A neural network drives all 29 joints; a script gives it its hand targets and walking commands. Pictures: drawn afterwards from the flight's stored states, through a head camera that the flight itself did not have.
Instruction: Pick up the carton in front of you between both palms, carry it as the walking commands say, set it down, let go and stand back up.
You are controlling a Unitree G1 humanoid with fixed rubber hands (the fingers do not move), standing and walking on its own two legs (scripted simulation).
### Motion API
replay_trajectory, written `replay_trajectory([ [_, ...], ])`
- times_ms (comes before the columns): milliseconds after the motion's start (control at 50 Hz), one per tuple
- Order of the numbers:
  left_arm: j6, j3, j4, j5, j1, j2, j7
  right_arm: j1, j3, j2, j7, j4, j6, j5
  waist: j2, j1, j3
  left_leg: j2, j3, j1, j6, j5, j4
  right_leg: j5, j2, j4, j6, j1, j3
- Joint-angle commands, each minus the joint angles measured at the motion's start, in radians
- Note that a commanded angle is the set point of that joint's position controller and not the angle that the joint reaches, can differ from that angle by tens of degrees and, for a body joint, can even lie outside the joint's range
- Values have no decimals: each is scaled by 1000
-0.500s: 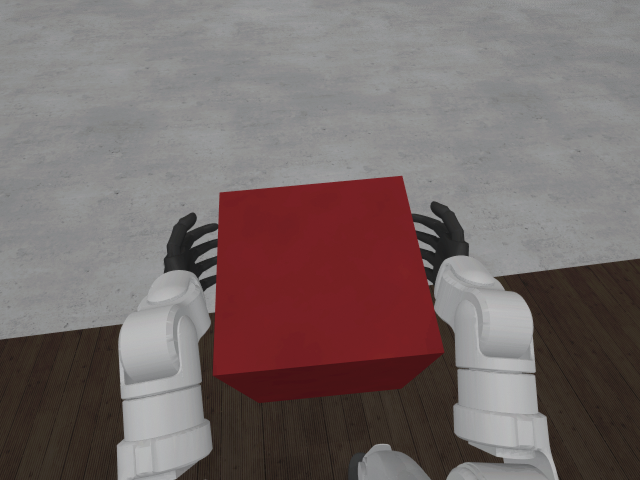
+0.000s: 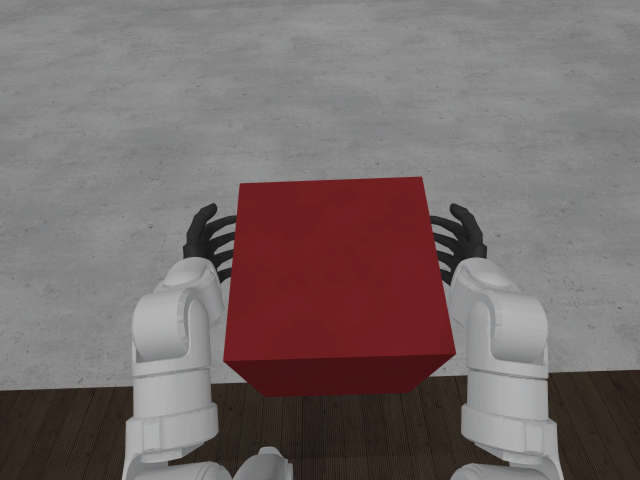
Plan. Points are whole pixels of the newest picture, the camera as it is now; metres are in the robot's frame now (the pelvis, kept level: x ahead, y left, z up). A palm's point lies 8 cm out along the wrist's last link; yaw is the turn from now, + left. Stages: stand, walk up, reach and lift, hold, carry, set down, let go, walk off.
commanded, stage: carry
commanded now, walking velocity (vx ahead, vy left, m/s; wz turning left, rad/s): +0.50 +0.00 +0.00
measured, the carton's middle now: (333, 300) +0.34 +0.01 +0.03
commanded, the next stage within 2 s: none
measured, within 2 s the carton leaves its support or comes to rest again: neither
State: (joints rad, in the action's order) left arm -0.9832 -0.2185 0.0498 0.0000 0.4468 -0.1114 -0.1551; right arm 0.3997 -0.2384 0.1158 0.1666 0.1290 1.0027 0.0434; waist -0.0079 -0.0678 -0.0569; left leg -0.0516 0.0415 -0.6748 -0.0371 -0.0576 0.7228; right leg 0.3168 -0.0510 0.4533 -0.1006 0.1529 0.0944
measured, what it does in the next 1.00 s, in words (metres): goes down: left foot, then right foot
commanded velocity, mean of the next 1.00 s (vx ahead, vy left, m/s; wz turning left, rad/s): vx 0.50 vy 0.00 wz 0.00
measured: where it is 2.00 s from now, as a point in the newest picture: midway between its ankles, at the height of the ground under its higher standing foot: (333, 217)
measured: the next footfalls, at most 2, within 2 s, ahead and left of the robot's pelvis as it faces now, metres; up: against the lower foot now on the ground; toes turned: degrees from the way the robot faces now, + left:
left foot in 0.12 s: +0.25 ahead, +0.09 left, -0.03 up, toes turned +3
right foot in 0.64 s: +0.57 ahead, -0.05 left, -0.05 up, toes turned -5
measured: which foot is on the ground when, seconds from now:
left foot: up 0.00-0.10, down 0.12-0.64, up 0.66-1.00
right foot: down 0.00-0.12, up 0.14-0.62, down 0.64-1.00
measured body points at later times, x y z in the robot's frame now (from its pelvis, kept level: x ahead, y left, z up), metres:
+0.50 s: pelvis +0.30 +0.03 -0.03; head +0.33 +0.04 +0.42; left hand +0.65 +0.17 +0.06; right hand +0.64 -0.13 +0.06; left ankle +0.21 +0.08 -0.76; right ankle +0.43 -0.11 -0.72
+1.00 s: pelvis +0.60 +0.00 -0.04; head +0.63 -0.01 +0.41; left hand +0.94 +0.17 +0.05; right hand +0.95 -0.14 +0.05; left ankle +0.71 +0.16 -0.72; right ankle +0.53 -0.05 -0.78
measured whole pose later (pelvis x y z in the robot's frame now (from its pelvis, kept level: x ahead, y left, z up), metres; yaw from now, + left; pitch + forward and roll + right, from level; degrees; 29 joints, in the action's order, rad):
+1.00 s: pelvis +0.60 +0.00 -0.04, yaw +0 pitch +5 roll +2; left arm -0.98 -0.23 0.08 0.00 0.42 -0.12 -0.15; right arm 0.40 -0.23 0.13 0.16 0.12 1.00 0.04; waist 0.00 -0.05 -0.04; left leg -0.07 0.05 -0.70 -0.01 -0.18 0.85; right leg 0.27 -0.04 0.36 -0.11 0.17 0.10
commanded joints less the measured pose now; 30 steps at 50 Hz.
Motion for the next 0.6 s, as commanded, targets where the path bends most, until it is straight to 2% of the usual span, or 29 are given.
replay_trajectory([
  [0, -33, 588, 35, 154, 451, -686, 28, 501, 576, 654, -6, -12, 23, -123, 137, -24, -266, 102, 126, 140, -27, 151, -288, -834, 159, 86, -38, -289, -89],
  [20, -36, 588, 27, 149, 456, -695, 27, 487, 563, 649, -9, -30, 27, -117, 130, 16, -292, 116, 127, 285, -37, 181, -328, -836, 148, 184, -16, -234, -70],
  [40, -39, 589, 15, 145, 468, -703, 26, 474, 547, 647, -12, -48, 29, -109, 88, 81, -343, 74, 98, 486, -56, 236, -346, -724, 129, 346, 16, -130, -35],
  [60, -42, 589, 6, 145, 478, -706, 24, 457, 528, 631, -13, -71, 30, -101, -32, 120, -407, -69, -25, 757, -90, 425, -245, -411, 98, 533, 54, 109, -17],
  [80, -47, 595, 17, 153, 494, -726, 25, 451, 512, 619, -8, -83, 25, -98, -245, 124, -492, -305, -378, 997, -208, 669, -139, 200, -7, 764, 79, 401, -37],
  [100, -50, 592, -4, 147, 498, -723, 20, 448, 506, 628, -6, -102, 22, -100, -296, 141, -542, -346, -577, 1052, -284, 445, -198, 299, -34, 942, 69, 559, -91],
  [120, -42, 578, -8, 143, 517, -751, 17, 482, 526, 671, -12, -87, 16, -116, -214, 143, -518, -328, -612, 1019, -278, 198, -259, 271, -6, 978, 45, 653, -131],
  [140, -27, 570, 26, 142, 550, -789, 17, 556, 576, 737, -25, -41, 2, -155, -117, 129, -467, -287, -537, 945, -246, 95, -279, 188, 39, 931, 37, 656, -143],
  [160, -16, 574, 20, 135, 564, -824, 20, 599, 605, 796, -41, -31, -10, -185, -48, 117, -412, -250, -453, 797, -209, 90, -317, 123, 70, 853, 44, 604, -145],
  [180, -2, 572, 30, 127, 573, -850, 23, 652, 637, 842, -55, 0, -25, -216, -18, 101, -386, -227, -394, 703, -182, 77, -350, 83, 86, 784, 49, 547, -134],
  [200, 10, 573, 39, 120, 575, -858, 25, 688, 664, 865, -65, 21, -38, -242, -29, 87, -377, -218, -360, 640, -172, 69, -369, 61, 93, 734, 53, 504, -110],
  [240, 32, 577, 37, 92, 541, -844, 21, 710, 700, 872, -73, 45, -59, -273, -58, 86, -395, -206, -307, 646, -189, 92, -373, 20, 88, 676, 59, 505, -92],
  [280, 43, 586, 43, 76, 501, -815, 15, 656, 699, 838, -72, 33, -70, -272, -79, 99, -384, -191, -250, 697, -195, 237, -354, -26, 96, 602, 69, 550, -77],
  [340, 42, 600, 61, 79, 462, -776, 9, 576, 679, 781, -62, 20, -68, -250, -95, 122, -362, -174, -194, 779, -169, 431, -323, -127, 96, 459, 73, 609, -59],
  [400, 32, 614, 102, 101, 464, -749, 7, 549, 674, 756, -53, 37, -58, -247, -96, 144, -328, -126, -137, 811, -133, 508, -309, -271, 71, 306, 65, 597, -17],
  [480, -2, 594, 107, 106, 451, -679, -3, 516, 643, 687, -32, 31, -28, -226, -99, 168, -270, -81, -86, 852, -119, 560, -276, -383, 26, 99, 42, 537, 50],
  [520, -25, 567, 82, 98, 431, -640, -6, 498, 629, 656, -22, 9, -9, -209, -118, 142, -269, -77, -53, 805, -104, 633, -206, -411, -2, 2, 14, 383, 75],
  [540, -34, 552, 65, 93, 416, -628, -7, 497, 626, 651, -19, 0, 1, -204, -123, 105, -293, -70, -29, 766, -79, 648, -111, -439, -13, -45, 3, 257, 88],
  [560, -41, 534, 48, 86, 400, -619, -7, 501, 623, 654, -18, -10, 10, -204, -93, 54, -340, -48, 15, 676, -43, 564, 36, -486, 5, -85, -7, 63, 88],
  [580, -47, 515, 36, 76, 393, -612, -7, 525, 619, 653, -17, -15, 20, -205, 5, 8, -398, -19, 28, 471, -10, 294, 220, -602, 120, -21, -31, -190, -35],
])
